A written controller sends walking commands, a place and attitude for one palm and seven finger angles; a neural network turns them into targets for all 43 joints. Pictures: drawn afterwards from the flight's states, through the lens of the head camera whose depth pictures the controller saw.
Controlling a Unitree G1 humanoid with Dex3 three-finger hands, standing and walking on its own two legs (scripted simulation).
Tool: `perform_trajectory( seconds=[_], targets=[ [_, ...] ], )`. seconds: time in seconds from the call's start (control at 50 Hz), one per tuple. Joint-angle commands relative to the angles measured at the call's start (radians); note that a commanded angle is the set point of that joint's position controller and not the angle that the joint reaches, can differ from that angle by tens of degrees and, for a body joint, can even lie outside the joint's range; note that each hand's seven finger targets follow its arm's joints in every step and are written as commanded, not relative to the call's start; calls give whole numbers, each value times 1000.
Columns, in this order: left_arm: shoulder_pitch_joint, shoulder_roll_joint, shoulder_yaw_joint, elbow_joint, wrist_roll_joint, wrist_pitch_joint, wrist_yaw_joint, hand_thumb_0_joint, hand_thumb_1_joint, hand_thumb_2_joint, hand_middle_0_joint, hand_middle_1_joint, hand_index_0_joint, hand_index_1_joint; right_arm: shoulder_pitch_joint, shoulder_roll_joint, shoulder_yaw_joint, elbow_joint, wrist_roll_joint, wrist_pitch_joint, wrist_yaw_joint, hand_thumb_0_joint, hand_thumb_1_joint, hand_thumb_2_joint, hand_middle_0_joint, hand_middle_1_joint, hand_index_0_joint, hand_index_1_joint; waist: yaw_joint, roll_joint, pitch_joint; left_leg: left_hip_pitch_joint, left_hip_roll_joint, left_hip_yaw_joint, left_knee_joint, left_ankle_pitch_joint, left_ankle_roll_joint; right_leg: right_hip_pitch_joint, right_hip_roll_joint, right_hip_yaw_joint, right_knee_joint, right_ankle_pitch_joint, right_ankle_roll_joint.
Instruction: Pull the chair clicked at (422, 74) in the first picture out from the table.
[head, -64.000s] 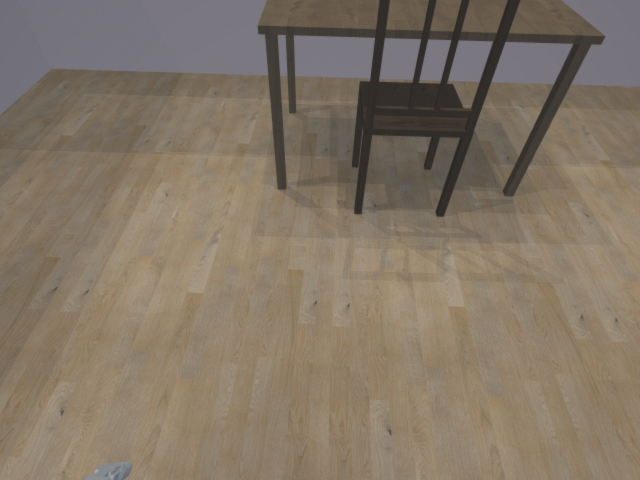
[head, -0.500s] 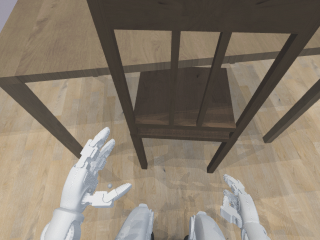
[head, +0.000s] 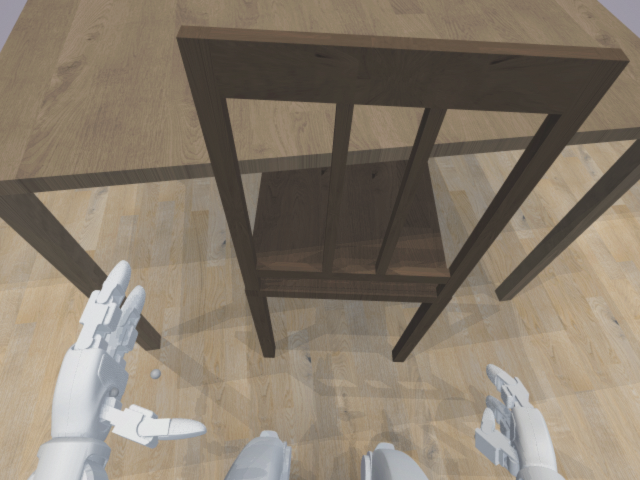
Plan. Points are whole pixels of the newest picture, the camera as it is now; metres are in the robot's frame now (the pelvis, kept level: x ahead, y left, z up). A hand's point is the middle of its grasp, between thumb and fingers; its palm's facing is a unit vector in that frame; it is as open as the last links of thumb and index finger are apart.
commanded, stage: raise the hand toward the chair's back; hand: left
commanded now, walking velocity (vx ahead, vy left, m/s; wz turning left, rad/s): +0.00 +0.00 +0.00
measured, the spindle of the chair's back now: (333, 206) +0.47 +0.01 +0.03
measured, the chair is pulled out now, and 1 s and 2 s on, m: -0.05 -0.05 -0.05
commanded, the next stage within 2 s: aim the fingers beside a spindle in 0.86 s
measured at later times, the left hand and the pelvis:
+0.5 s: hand (155, 349) +0.25 +0.20 +0.04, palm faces -0.01 -1.00 -0.05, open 16.9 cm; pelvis +0.01 +0.00 +0.01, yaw +0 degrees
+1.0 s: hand (145, 339) +0.25 +0.20 +0.07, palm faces +0.07 -1.00 -0.07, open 16.9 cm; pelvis +0.01 -0.01 +0.01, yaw +0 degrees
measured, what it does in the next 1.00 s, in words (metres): stands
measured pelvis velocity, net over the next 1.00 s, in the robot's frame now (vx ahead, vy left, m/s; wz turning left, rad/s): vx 0.01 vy -0.01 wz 0.01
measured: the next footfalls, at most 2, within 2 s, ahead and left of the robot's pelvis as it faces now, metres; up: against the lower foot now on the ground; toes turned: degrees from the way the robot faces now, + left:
none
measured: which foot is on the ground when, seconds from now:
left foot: down 0.00-1.00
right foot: down 0.00-1.00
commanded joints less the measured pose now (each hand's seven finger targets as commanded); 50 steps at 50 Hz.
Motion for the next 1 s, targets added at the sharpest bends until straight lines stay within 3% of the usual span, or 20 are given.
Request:
perform_trajectory(
  seconds=[0.0,0.04,0.08,0.14,0.18,0.24,0.28,0.32,0.38,0.44,0.48,0.52,0.58,0.6,0.66,0.76,0.8,0.84,0.92,0.98],
  targets=[
    [-40,38,19,-83,7,-98,-14,0,-500,300,-60,-80,-60,-80,-15,-140,-34,-110,-1,-50,12,0,-900,-900,200,300,200,300,-25,30,-157,184,17,-57,-161,292,-22,52,2,4,-131,205,-10],
    [-69,45,-23,-5,16,-63,-81,0,-500,300,-60,-80,-60,-80,-12,-164,-30,-124,7,-48,10,0,-900,-900,200,300,200,300,-40,12,-116,140,14,-57,-166,192,-16,31,2,13,-152,140,-8],
    [-107,86,-4,22,8,-23,-137,0,-500,300,-60,-80,-60,-80,-9,-178,-27,-140,19,-49,0,0,-900,-900,200,300,200,300,-40,-13,-118,132,9,-52,-180,144,-7,61,1,27,-183,106,-7],
    [-163,187,119,-109,-26,-10,-155,0,-500,300,-60,-80,-60,-80,-1,-174,-28,-156,18,-55,-14,0,-900,-900,200,300,200,300,5,35,-263,219,5,-48,-199,236,-6,165,-3,35,-190,183,-10],
    [-182,255,211,-201,-42,-35,-116,0,-500,300,-60,-80,-60,-80,-1,-159,-26,-148,10,-59,-20,0,-900,-900,200,300,200,300,29,64,-328,267,8,-48,-201,324,-10,209,-1,32,-177,250,-10],
    [-162,191,207,-216,-61,-86,-60,0,-500,300,-60,-80,-60,-80,5,-126,-20,-115,1,-67,-12,0,-900,-900,200,300,200,300,27,91,-314,306,12,-54,-201,427,-23,200,0,18,-165,317,-13],
    [-171,165,185,-124,-50,-96,-53,0,-500,300,-60,-80,-60,-80,5,-136,-22,-87,-3,-67,-4,0,-900,-900,200,300,200,300,1,69,-266,278,15,-56,-186,408,-22,158,0,12,-166,300,-9],
    [-171,120,133,22,-39,-74,-87,0,-500,300,-60,-80,-60,-80,5,-156,-24,-74,2,-61,0,0,-900,-900,200,300,200,300,-28,20,-180,208,15,-50,-180,313,-18,112,2,11,-174,246,-4],
    [-156,98,78,138,-42,-8,-177,0,-500,300,-60,-80,-60,-80,4,-181,-27,-92,19,-62,-6,0,-900,-900,200,300,200,300,-33,-21,-147,166,6,-41,-199,227,-7,133,-2,29,-213,192,-2],
    [-187,170,128,24,-64,20,-214,0,-500,300,-60,-80,-60,-80,12,-191,-34,-122,25,-70,-15,0,-900,-900,200,300,200,300,-6,1,-260,222,4,-36,-220,289,-1,229,-7,42,-230,261,0],
    [-197,242,201,-71,-68,-2,-182,0,-500,300,-60,-80,-60,-80,14,-182,-35,-120,18,-77,-18,0,-900,-900,200,300,200,300,11,14,-312,254,9,-38,-223,347,-3,264,-5,40,-220,303,-1],
    [-185,239,230,-147,-69,-51,-129,0,-500,300,-60,-80,-60,-80,20,-151,-34,-107,7,-82,-11,0,-900,-900,200,300,200,300,24,61,-331,295,11,-40,-228,429,-11,270,-3,29,-204,358,-6],
    [-175,209,237,-97,-58,-114,-57,0,-500,300,-60,-80,-60,-80,15,-140,-35,-69,-5,-80,2,0,-900,-900,200,300,200,300,15,69,-253,271,14,-39,-214,421,-18,215,0,20,-191,339,-8],
    [-171,168,203,-42,-51,-118,-52,0,-500,300,-60,-80,-60,-80,13,-143,-32,-64,-6,-78,7,0,-900,-900,200,300,200,300,-2,62,-214,251,14,-38,-208,394,-17,181,0,16,-187,317,-6],
    [-165,116,133,105,-33,-92,-95,0,-500,300,-60,-80,-60,-80,7,-169,-33,-65,1,-68,14,0,-900,-900,200,300,200,300,-24,36,-144,183,12,-31,-203,267,-16,121,-2,20,-192,222,-5],
    [-199,175,131,17,-52,-25,-188,0,-500,300,-60,-80,-60,-80,13,-186,-36,-117,18,-67,-3,0,-900,-900,200,300,200,300,-12,23,-262,237,8,-25,-224,298,0,233,-6,45,-228,273,0],
    [-221,224,182,-95,-65,-50,-171,0,-500,300,-60,-80,-60,-80,14,-174,-36,-115,13,-77,-9,0,-900,-900,200,300,200,300,1,52,-327,280,11,-29,-221,363,-1,265,-5,46,-221,328,1],
    [-216,223,206,-139,-73,-88,-135,0,-500,300,-60,-80,-60,-80,16,-156,-30,-100,5,-85,-8,0,-900,-900,200,300,200,300,7,58,-325,296,13,-36,-218,412,-7,260,-2,35,-206,357,-2],
    [-200,154,188,14,-62,-117,-91,0,-500,300,-60,-80,-60,-80,5,-153,-28,-60,-3,-80,3,0,-900,-900,200,300,200,300,-15,19,-200,224,14,-39,-203,339,-13,169,2,19,-189,290,-1],
    [-199,107,125,148,-48,-76,-140,0,-500,300,-60,-80,-60,-80,0,-171,-29,-64,5,-71,8,0,-900,-900,200,300,200,300,-31,-9,-155,165,8,-29,-190,251,-6,137,-2,31,-198,228,0]
  ],
)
